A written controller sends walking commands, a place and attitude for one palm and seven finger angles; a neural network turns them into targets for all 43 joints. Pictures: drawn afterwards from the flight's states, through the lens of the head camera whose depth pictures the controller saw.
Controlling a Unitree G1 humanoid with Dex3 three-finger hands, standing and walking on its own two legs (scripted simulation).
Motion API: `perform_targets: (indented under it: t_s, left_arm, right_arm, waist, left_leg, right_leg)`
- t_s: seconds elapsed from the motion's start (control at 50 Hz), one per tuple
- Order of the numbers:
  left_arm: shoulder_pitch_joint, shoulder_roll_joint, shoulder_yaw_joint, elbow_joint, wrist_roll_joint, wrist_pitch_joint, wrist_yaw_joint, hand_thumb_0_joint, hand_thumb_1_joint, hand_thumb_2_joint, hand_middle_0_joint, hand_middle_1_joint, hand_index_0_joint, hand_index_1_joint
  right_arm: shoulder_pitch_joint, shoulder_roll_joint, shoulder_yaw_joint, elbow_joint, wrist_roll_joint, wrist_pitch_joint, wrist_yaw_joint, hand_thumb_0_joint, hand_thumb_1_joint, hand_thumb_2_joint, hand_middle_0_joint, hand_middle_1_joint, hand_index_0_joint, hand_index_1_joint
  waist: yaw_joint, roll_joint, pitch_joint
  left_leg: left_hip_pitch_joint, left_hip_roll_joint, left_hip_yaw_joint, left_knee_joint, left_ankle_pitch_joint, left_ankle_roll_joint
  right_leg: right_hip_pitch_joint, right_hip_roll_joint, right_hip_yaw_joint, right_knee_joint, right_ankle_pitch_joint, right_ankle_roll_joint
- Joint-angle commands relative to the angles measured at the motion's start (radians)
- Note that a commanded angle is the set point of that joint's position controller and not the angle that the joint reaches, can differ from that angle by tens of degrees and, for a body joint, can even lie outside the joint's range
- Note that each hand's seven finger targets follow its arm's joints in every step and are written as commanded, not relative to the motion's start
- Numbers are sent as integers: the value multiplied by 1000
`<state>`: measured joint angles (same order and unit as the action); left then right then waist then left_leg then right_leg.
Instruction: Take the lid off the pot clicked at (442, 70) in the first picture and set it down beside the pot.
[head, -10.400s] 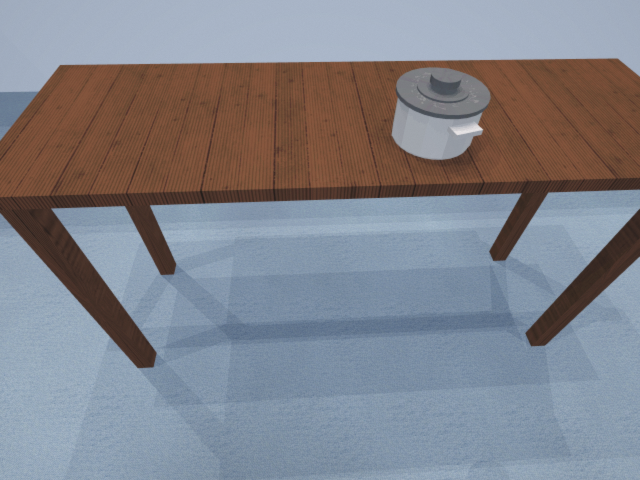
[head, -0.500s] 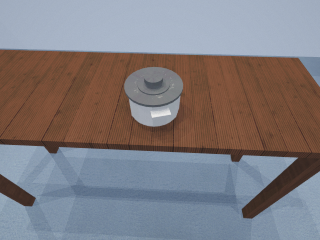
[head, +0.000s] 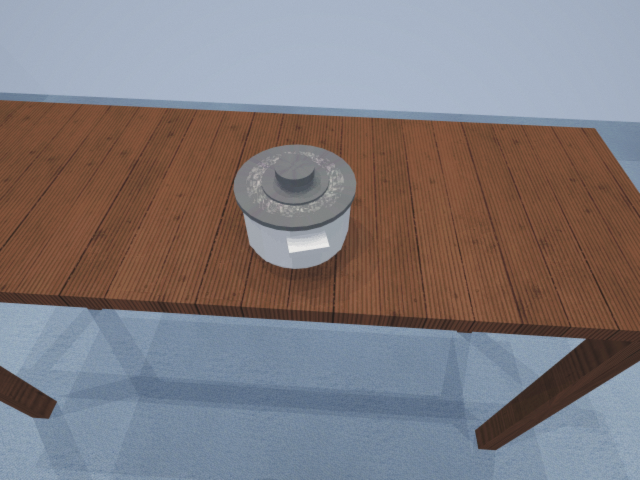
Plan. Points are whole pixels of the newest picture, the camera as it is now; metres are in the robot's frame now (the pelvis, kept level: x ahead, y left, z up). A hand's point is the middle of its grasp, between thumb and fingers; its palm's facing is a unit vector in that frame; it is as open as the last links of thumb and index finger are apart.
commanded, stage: come to a stop and stand still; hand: left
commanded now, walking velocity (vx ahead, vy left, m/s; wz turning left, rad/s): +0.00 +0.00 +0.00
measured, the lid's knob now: (294, 170) +0.47 +0.07 +0.14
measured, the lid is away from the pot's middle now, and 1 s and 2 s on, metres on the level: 0.00 0.00 0.00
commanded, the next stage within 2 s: look again from close up in 0.08 s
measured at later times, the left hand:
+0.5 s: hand out of the picture -0.01 +0.15 -0.18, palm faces +0.04 -0.98 -0.18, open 7.3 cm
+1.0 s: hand out of the picture +0.00 +0.16 -0.17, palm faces +0.07 -0.98 -0.21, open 7.2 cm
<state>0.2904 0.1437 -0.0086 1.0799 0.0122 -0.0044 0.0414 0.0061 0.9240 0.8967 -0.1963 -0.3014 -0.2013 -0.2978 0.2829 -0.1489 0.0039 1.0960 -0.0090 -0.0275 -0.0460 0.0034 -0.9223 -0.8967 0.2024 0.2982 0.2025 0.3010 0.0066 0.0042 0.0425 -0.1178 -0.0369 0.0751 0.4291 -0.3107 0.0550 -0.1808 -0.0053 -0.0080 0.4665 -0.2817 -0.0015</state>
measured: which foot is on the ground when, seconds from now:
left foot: down 0.00-1.00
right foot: down 0.00-1.00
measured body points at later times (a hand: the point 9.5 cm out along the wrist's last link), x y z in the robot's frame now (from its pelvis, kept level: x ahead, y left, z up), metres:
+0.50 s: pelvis +0.01 -0.01 +0.00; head +0.03 -0.01 +0.45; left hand -0.01 +0.20 -0.16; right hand -0.01 -0.22 -0.16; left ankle -0.05 +0.08 -0.74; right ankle -0.02 -0.12 -0.74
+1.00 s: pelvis +0.00 +0.00 +0.00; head +0.03 +0.00 +0.45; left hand -0.01 +0.21 -0.15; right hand -0.01 -0.22 -0.15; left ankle -0.05 +0.08 -0.74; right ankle -0.02 -0.12 -0.74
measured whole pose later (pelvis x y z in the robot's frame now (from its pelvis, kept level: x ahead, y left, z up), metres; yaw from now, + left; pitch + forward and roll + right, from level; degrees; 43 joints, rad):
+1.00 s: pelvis +0.00 +0.00 +0.00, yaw +1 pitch +0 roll -1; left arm 0.41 0.15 -0.05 0.84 -0.01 0.06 0.08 0.04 0.95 0.90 -0.21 -0.31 -0.21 -0.30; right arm 0.36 -0.13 0.02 1.06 0.03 -0.08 -0.05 0.02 -0.93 -0.90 0.20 0.30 0.20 0.30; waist 0.02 0.00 0.04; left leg -0.14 -0.03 0.05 0.46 -0.32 0.04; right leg -0.18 0.00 -0.03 0.45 -0.28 -0.01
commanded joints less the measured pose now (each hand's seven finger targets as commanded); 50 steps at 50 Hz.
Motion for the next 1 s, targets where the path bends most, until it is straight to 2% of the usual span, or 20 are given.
perform_targets:
  t_s: [0.0,0.1,0.16,0.2,0.26,0.28,0.34,0.38,0.46,0.48,0.56,0.58,0.7,0.86,0.9,0.92,0.94,0.96,0.98]
  left_arm:
    - [80,91,10,-28,-5,-10,4,0,900,900,-200,-300,-200,-300]
    - [84,89,10,-28,-5,-14,5,0,900,900,-200,-300,-200,-300]
    - [87,88,10,-25,-6,-16,6,0,900,900,-200,-300,-200,-300]
    - [91,86,9,-25,-6,-16,6,0,900,900,-200,-300,-200,-300]
    - [95,81,9,-21,-6,-18,7,0,900,900,-200,-300,-200,-300]
    - [94,86,10,-23,-8,-17,7,0,900,900,-200,-300,-200,-300]
    - [102,77,8,-18,-7,-18,8,0,900,900,-200,-300,-200,-300]
    - [102,80,10,-19,-7,-18,7,0,900,900,-200,-300,-200,-300]
    - [108,72,9,-14,-6,-20,9,0,900,900,-200,-300,-200,-300]
    - [107,77,9,-16,-8,-19,8,0,900,900,-200,-300,-200,-300]
    - [118,68,7,-9,-6,-21,8,0,900,900,-200,-300,-200,-300]
    - [115,73,8,-9,-7,-20,8,0,900,900,-200,-300,-200,-300]
    - [124,64,6,-6,-6,-18,8,0,900,900,-200,-300,-200,-300]
    - [132,54,6,-2,-6,-19,8,0,900,900,-200,-300,-200,-300]
    - [135,55,5,0,-7,-18,8,0,900,900,-200,-300,-200,-300]
    - [148,103,16,36,14,-42,41,0,900,900,-200,-300,-200,-300]
    - [-502,207,-67,-1287,-119,-189,42,0,900,900,-244,-348,-244,-348]
    - [-140,192,-13,-1094,-54,-98,90,0,900,900,-288,-396,-288,-396]
    - [74,48,-111,-1008,-85,37,121,0,900,900,-332,-444,-332,-444]
  right_arm:
    - [83,-77,-10,-22,2,-9,1,0,-900,-900,200,300,200,300]
    - [93,-72,-10,-14,2,-10,2,0,-900,-900,200,300,200,300]
    - [105,-66,-8,-6,2,-13,0,0,-900,-900,200,300,200,300]
    - [99,-66,-10,-6,3,-11,0,0,-900,-900,200,300,200,300]
    - [110,-60,-9,2,3,-13,-1,0,-900,-900,200,300,200,300]
    - [106,-56,-9,3,3,-11,-1,0,-900,-900,200,300,200,300]
    - [112,-52,-7,9,4,-11,-2,0,-900,-900,200,300,200,300]
    - [113,-50,-9,9,3,-12,-2,0,-900,-900,200,300,200,300]
    - [118,-46,-9,13,4,-13,-3,0,-900,-900,200,300,200,300]
    - [118,-45,-8,13,5,-12,-2,0,-900,-900,200,300,200,300]
    - [119,-42,-6,18,5,-13,-3,0,-900,-900,200,300,200,300]
    - [118,-39,-7,17,5,-12,-3,0,-900,-900,200,300,200,300]
    - [121,-39,-6,18,5,-13,-3,0,-900,-900,200,300,200,300]
    - [130,-33,-6,20,5,-15,-3,0,-900,-900,200,300,200,300]
    - [129,-37,-7,19,6,-15,-4,0,-900,-900,200,300,200,300]
    - [14,-104,-13,-52,13,-16,8,0,-900,-900,200,300,200,300]
    - [-7,-229,-13,-406,84,-199,13,0,-900,-900,200,300,200,300]
    - [-80,-156,-5,-336,86,-265,-31,0,-900,-900,200,300,200,300]
    - [-105,-138,-8,-349,119,-281,-10,0,-900,-900,200,300,200,300]
  waist:
    - [-4,0,13]
    - [-3,-16,3]
    - [-5,8,-10]
    - [-2,-18,6]
    - [-4,-1,-5]
    - [-1,-21,7]
    - [-3,2,17]
    - [-1,-13,12]
    - [-5,3,9]
    - [-2,-21,11]
    - [-2,4,18]
    - [-2,-17,22]
    - [0,-8,36]
    - [-1,2,25]
    - [0,-19,20]
    - [16,33,44]
    - [-1,187,-428]
    - [20,318,-431]
    - [4,232,-271]
  left_leg:
    - [-11,147,-122,-59,304,-12]
    - [-9,147,-124,-58,308,-13]
    - [5,148,-122,-56,346,-14]
    - [-6,148,-122,-54,331,-14]
    - [5,148,-123,-56,347,-15]
    - [-5,151,-123,-55,334,-14]
    - [-7,148,-122,-58,324,-16]
    - [-7,150,-126,-56,335,-13]
    - [3,149,-120,-59,330,-15]
    - [-9,150,-124,-56,323,-13]
    - [-8,147,-121,-59,315,-15]
    - [-17,149,-123,-61,306,-14]
    - [-28,146,-124,-61,298,-12]
    - [-18,146,-125,-64,305,-9]
    - [-16,149,-128,-59,308,-9]
    - [-107,143,-95,116,462,-43]
    - [89,58,-141,-16,515,-66]
    - [141,106,-132,-6,626,-89]
    - [70,101,-148,-4,596,-94]
  right_leg:
    - [-12,-105,92,-56,273,-58]
    - [2,-108,90,-60,290,-59]
    - [10,-109,88,-54,313,-60]
    - [7,-110,86,-59,317,-60]
    - [11,-111,87,-57,323,-60]
    - [12,-108,81,-63,320,-61]
    - [7,-110,87,-67,309,-61]
    - [14,-107,82,-67,316,-61]
    - [10,-110,89,-69,316,-60]
    - [20,-107,83,-74,316,-60]
    - [12,-111,88,-77,310,-60]
    - [18,-108,82,-79,305,-60]
    - [9,-108,79,-81,280,-56]
    - [7,-107,81,-79,268,-55]
    - [9,-106,76,-78,270,-54]
    - [-11,-143,85,-45,608,-27]
    - [121,-70,32,23,500,-42]
    - [61,-39,9,37,315,-60]
    - [-8,-33,-54,22,199,-42]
